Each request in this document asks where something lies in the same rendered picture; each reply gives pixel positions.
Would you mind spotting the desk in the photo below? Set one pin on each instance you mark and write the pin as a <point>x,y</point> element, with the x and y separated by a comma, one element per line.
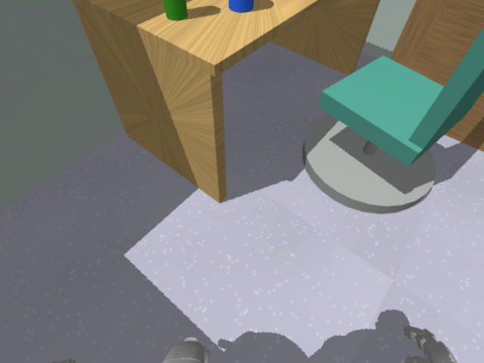
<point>165,76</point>

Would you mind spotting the right robot hand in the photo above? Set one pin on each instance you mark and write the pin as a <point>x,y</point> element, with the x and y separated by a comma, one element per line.
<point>435,352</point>

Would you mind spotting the office chair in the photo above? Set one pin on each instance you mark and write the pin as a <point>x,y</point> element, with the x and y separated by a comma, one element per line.
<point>371,151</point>

